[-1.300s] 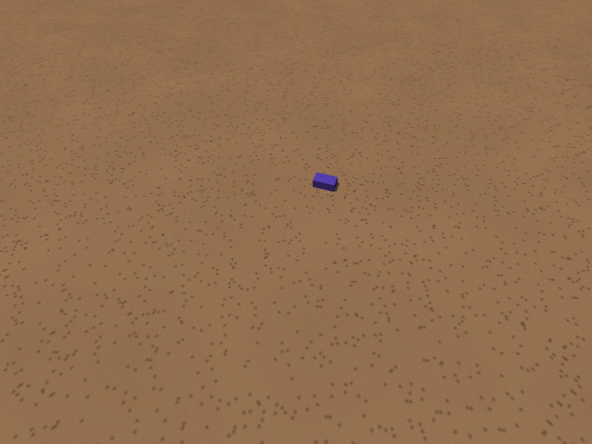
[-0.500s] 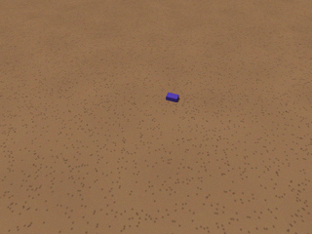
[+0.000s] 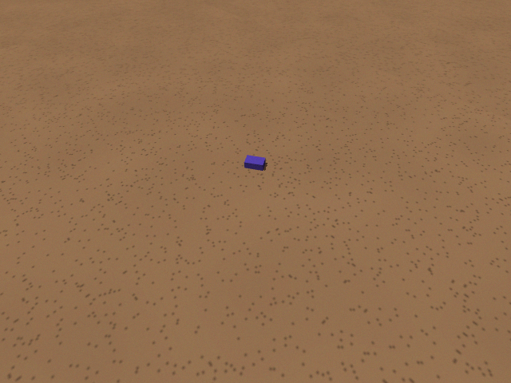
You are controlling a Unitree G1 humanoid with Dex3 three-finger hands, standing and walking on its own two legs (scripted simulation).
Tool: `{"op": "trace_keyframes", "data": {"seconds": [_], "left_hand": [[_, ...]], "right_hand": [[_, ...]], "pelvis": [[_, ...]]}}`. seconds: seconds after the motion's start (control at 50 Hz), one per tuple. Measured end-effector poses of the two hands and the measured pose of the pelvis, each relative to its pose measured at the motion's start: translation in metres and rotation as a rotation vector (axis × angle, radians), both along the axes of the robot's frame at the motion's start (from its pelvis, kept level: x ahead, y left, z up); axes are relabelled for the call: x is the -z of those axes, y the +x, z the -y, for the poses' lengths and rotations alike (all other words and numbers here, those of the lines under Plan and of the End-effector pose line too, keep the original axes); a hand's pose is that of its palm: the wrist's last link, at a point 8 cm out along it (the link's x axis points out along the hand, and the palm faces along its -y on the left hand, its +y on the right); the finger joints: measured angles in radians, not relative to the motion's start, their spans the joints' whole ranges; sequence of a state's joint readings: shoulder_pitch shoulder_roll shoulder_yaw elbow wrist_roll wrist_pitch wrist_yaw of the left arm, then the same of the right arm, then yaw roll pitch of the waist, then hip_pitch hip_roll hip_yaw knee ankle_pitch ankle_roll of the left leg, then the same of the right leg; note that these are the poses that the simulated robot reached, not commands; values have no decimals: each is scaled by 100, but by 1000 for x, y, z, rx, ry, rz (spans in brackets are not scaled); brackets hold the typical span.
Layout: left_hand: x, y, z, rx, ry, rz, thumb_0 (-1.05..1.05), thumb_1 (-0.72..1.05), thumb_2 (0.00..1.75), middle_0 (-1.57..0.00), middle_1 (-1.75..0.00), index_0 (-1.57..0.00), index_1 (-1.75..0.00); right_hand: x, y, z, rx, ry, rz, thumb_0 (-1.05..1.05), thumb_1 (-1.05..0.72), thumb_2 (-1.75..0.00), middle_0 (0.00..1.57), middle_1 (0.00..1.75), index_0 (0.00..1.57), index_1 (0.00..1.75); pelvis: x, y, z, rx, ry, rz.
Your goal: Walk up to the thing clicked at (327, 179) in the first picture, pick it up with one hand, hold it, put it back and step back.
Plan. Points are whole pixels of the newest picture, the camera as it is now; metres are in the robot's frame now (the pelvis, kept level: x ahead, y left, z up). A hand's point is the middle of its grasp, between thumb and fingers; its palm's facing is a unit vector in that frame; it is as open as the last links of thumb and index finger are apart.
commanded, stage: walk up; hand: left
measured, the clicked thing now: (254, 162) +1.40 +0.02 -0.76
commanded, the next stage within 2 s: none
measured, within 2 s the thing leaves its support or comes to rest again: neither
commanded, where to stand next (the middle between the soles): +0.95 -0.13 m, yaw -16 degrees
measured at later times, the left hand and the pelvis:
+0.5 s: hand (160, 351) +0.23 +0.20 -0.15, palm faces -0.11 -0.93 -0.35, open 7.4 cm; pelvis +0.19 -0.07 -0.01, yaw -8 degrees
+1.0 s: hand (197, 192) +0.61 +0.17 -0.13, palm faces -0.31 -0.86 -0.41, open 7.4 cm; pelvis +0.44 -0.08 -0.01, yaw -14 degrees
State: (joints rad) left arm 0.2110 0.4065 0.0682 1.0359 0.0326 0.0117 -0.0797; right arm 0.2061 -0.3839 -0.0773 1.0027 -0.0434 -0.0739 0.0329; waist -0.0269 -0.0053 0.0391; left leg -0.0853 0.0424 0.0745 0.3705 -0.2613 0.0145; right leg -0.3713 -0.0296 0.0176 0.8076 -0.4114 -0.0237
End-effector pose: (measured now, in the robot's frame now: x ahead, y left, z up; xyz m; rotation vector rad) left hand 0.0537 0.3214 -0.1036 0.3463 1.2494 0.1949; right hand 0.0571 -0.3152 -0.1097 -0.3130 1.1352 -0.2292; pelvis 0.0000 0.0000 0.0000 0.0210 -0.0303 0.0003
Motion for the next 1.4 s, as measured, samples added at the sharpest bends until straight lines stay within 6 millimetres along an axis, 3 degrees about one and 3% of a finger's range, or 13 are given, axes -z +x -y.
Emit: {"op": "trace_keyframes", "data": {"seconds": [0.1, 0.2, 0.36, 0.48, 0.56, 0.66, 0.76, 0.86, 0.96, 1.06, 1.12, 1.2, 1.4], "left_hand": [[-11, 48, 15, 53, 32, 46, 1, 90, 90, -20, -30, -20, -30], [-4, 87, 40, 60, 93, 110, 0, 90, 90, -20, -30, -20, -30], [-8, 110, 81, 47, 24, 44, 0, 90, 90, -20, -30, -20, -30], [3, 161, 83, 76, -10, 14, 0, 90, 90, -20, -30, -20, -30], [18, 213, 72, 101, -23, 15, 0, 90, 90, -20, -30, -21, -30], [34, 296, 58, 162, -14, 11, 1, 90, 90, -20, -30, -20, -30], [15, 389, 63, 257, -17, 83, 1, 90, 90, -20, -30, -20, -30], [-4, 469, 74, 299, -13, 161, 0, 91, 90, -20, -30, -20, -30], [-13, 534, 99, 357, 3, 176, 0, 91, 90, -20, -30, -20, -30], [-8, 591, 132, 368, 35, 211, 0, 90, 90, -20, -30, -20, -30], [-11, 607, 148, 350, 27, 246, 0, 90, 90, -20, -30, -20, -30], [-20, 613, 154, 314, 18, 226, 0, 90, 90, -20, -30, -20, -30], [-11, 637, 117, 271, 34, 119, 0, 90, 90, -20, -30, -21, -30]], "right_hand": [[9, -6, 46, 53, -17, -64, 1, -90, -90, 21, 30, 21, 30], [36, 27, 88, 74, -26, -78, 1, -90, -90, 20, 30, 20, 30], [11, 120, 85, 32, 37, 26, 1, -90, -90, 20, 29, 20, 30], [-2, 173, 81, 23, 23, 22, 1, -90, -90, 20, 30, 20, 30], [-4, 219, 77, 29, -14, 23, 1, -90, -90, 20, 30, 20, 30], [-7, 270, 63, 73, -51, 101, 1, -90, -90, 20, 30, 20, 30], [-21, 281, 51, 160, -31, 96, 1, -90, -90, 20, 30, 20, 30], [-17, 283, 52, 201, -14, 9, 1, -90, -90, 21, 30, 21, 30], [1, 298, 67, 243, 12, -46, 1, -90, -90, 21, 30, 21, 30], [34, 332, 91, 273, 44, -70, 1, -90, -90, 20, 30, 20, 30], [39, 366, 97, 249, 68, -80, 1, -90, -90, 20, 29, 20, 30], [28, 419, 103, 216, 82, -33, 1, -90, -90, 20, 29, 20, 30], [3, 519, 111, 170, 24, 16, 1, -90, -90, 20, 29, 20, 30]], "pelvis": [[7, 31, 27, 47, 11, 14], [30, 66, 60, 64, -26, 34], [7, 123, 75, 122, -31, 35], [6, 180, 74, 146, -49, 15], [15, 227, 63, 150, -62, 2], [25, 280, 47, 182, -28, 9], [8, 327, 47, 206, -33, 14], [2, 371, 53, 214, -18, 14], [8, 416, 67, 241, -2, 15], [27, 464, 95, 252, -20, 17], [25, 484, 105, 256, -13, 26], [12, 511, 110, 265, -9, 29], [8, 583, 98, 264, -51, 13]]}}
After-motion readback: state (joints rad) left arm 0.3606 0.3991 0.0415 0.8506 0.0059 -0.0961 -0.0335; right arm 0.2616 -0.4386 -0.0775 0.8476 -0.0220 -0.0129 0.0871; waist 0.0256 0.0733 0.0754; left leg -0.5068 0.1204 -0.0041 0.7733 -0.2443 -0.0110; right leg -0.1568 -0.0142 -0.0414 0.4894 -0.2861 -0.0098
